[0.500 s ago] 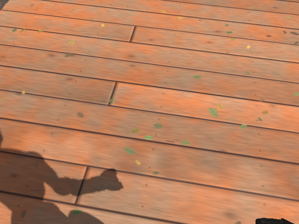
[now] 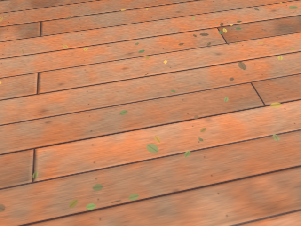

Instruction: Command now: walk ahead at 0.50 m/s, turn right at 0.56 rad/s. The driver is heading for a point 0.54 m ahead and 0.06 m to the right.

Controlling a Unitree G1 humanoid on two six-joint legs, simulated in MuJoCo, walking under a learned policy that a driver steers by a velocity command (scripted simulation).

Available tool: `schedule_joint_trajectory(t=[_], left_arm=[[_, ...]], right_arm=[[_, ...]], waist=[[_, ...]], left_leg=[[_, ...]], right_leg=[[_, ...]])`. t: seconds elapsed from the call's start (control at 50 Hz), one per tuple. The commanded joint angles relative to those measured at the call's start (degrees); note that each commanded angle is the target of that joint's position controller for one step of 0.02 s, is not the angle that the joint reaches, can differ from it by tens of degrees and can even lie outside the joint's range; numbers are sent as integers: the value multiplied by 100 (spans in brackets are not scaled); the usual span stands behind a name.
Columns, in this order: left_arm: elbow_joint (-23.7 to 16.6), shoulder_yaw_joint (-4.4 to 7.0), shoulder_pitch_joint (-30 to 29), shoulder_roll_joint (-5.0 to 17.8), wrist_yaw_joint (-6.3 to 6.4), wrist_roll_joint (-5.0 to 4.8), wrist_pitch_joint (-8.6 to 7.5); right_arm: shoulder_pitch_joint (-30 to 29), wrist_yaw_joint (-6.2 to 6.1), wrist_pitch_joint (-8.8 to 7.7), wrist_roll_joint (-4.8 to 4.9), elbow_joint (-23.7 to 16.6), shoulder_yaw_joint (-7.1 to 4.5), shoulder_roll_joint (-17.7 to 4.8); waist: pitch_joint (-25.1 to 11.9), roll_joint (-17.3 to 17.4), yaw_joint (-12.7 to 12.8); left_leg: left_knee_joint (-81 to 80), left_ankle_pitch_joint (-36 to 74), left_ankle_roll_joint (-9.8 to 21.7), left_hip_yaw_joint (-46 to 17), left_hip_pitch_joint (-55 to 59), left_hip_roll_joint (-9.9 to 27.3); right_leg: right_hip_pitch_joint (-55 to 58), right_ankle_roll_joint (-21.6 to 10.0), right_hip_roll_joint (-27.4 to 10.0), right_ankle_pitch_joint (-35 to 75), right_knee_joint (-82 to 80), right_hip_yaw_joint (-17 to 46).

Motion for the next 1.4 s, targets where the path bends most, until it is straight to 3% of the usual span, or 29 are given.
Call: schedule_joint_trajectory(t=[0.02,0.04,0.06,0.08,0.1,0.12,0.2,0.3,0.4,0.46,0.5,0.52,0.54,0.56,0.58,0.6,0.62,0.68,0.76,0.86,0.9,0.92,0.94,0.96,0.98,1.0,1.08,1.18,1.4], left_arm=[[219,658,2077,1951,190,-61,11],[14,557,2181,1875,155,21,-81],[39,419,2129,1412,134,90,-153],[19,353,1849,1168,148,67,-212],[-96,280,1348,935,154,47,-235],[-213,215,1006,753,176,80,-246],[-273,234,1064,967,318,78,-279],[-104,198,1502,925,401,65,-261],[138,188,1942,959,383,49,-241],[184,215,1943,1055,426,72,-164],[94,156,1719,961,419,89,-135],[-37,50,1708,737,421,179,-131],[-2,-77,2663,210,390,54,-237],[99,-5,2421,751,393,3,-292],[-41,68,1790,1017,395,-32,-308],[-109,62,1469,980,426,32,-296],[-149,90,1345,944,441,130,-269],[-90,32,1621,507,460,118,-108],[-142,-66,1297,353,493,154,-5],[-189,-28,699,540,476,141,68],[-169,-10,679,544,464,178,50],[-144,11,703,616,467,227,33],[-142,63,753,865,499,271,18],[-158,108,673,1132,531,254,47],[-117,42,560,790,510,208,95],[-128,7,374,579,464,156,129],[23,26,395,670,394,186,59],[259,11,327,648,404,164,28],[773,-15,131,605,454,153,129]], right_arm=[[14,18,-120,-250,-708,19,-360],[-188,100,-405,-63,-933,104,-350],[-928,165,-585,193,-1091,18,-699],[-1068,169,-666,200,-1113,40,-670],[-1023,124,-668,47,-1007,10,-695],[-925,103,-601,-55,-961,-58,-803],[-1036,97,-342,-165,-1079,-42,-578],[-1951,197,-350,-128,-1284,106,-316],[-2478,327,-429,-54,-1507,106,-531],[-2174,376,-490,-53,-1489,63,-689],[-920,347,-518,-116,-1144,-101,-1011],[100,321,-511,-185,-1005,-166,-1326],[445,369,-455,-205,-792,-261,-1673],[356,389,-434,-52,-826,-113,-1098],[-132,366,-416,-67,-939,-25,-825],[-586,361,-379,-141,-1033,42,-715],[-783,368,-364,-168,-1030,85,-598],[-910,345,-388,-230,-869,188,-421],[-1028,232,-258,-175,-727,98,-817],[-820,204,-77,-142,-475,137,-796],[-922,191,-20,-85,-438,174,-736],[-795,190,-10,-64,-383,206,-646],[-618,188,-35,-154,-371,256,-507],[-49,207,-72,-245,-273,259,-441],[20,195,-59,-235,-210,318,-291],[-273,187,-6,-212,-247,326,-372],[-565,113,208,-174,-249,281,-609],[-598,64,265,-139,-116,274,-609],[-554,-2,322,-146,197,284,-553]], waist=[[-1385,-1209,761],[-2321,-1124,731],[-1751,-535,976],[-1210,-323,810],[-836,47,518],[-684,10,292],[-411,10,104],[-159,-309,536],[73,-388,756],[4,-555,531],[-818,-459,-113],[-1685,120,-481],[-2268,1967,-53],[-1996,1367,-261],[-1195,845,-285],[-849,303,-88],[-631,202,57],[-692,558,409],[-926,655,398],[-719,604,170],[-589,567,290],[-550,444,320],[-686,118,228],[-880,-434,-169],[-1011,-697,-164],[-825,-593,-51],[-562,-294,74],[-697,-111,80],[-380,68,96]], left_leg=[[4463,973,187,-416,-3540,37],[5582,-832,131,-1878,-4717,-728],[5657,-364,312,-2275,-5370,-416],[5252,138,454,-2258,-5398,-153],[4731,490,449,-2273,-4973,84],[4319,702,413,-2303,-4470,233],[3178,1285,114,-2124,-4041,222],[1070,3315,83,-1904,-3632,-80],[377,3170,350,-1967,-3928,-182],[190,2460,611,-1866,-3657,-302],[123,2667,956,-1762,-1805,-389],[275,2717,1338,-2894,-185,577],[-310,2249,2326,-5560,1606,1821],[-694,1859,2197,-5968,1510,1760],[-628,2680,1942,-4931,729,1571],[-602,3936,1792,-4114,-94,1332],[-617,4923,1774,-3638,-690,1181],[-822,6018,1688,-2783,-1405,790],[-919,6296,1623,-2172,-1637,607],[-901,4842,1499,-2238,-1485,632],[-674,4053,1351,-2306,-1557,571],[-517,3515,1141,-2314,-1632,403],[-236,2914,886,-2201,-1838,145],[-118,1789,650,-1966,-2253,-250],[-208,1146,501,-1839,-2182,-330],[-295,1232,438,-1802,-2091,-344],[-119,1814,466,-1849,-1997,-280],[18,2286,429,-1865,-1692,-226],[-149,1752,399,-1834,-1753,-226]], right_leg=[[4579,-1211,-1033,-108,-520,2723],[5429,-1948,-1831,-1084,-1685,5341],[5216,-1556,-1704,-761,-1940,4726],[4505,-1325,-1478,-364,-1855,3895],[3572,-1131,-1225,163,-1855,3233],[2865,-1038,-1050,639,-1948,2799],[1891,-1004,-806,1393,-2278,2165],[1627,-574,-406,961,-2335,1451],[2535,-505,-875,740,-1990,1855],[3070,-353,-1085,1720,-1548,1997],[2793,-109,-616,3150,-137,1606],[1797,93,-192,1799,1537,1297],[-374,567,808,-2084,3540,1054],[-1032,579,589,-2582,4112,1591],[-1209,597,366,-2192,4202,1499],[-930,648,88,-1839,3989,1220],[-704,703,-71,-1699,3642,1106],[119,819,-272,-1420,2549,976],[745,951,-220,-374,972,717],[1014,872,-146,129,14,695],[1390,735,-81,418,-695,613],[1733,629,-120,1038,-1188,687],[2263,494,-503,2374,-1144,1076],[2809,147,-887,3169,-772,1402],[2748,-35,-913,2644,-694,1426],[2485,83,-674,1887,-696,1311],[2193,319,-372,1959,-601,1083],[2258,257,-348,2417,-467,1038],[2138,321,-186,1414,-655,902]])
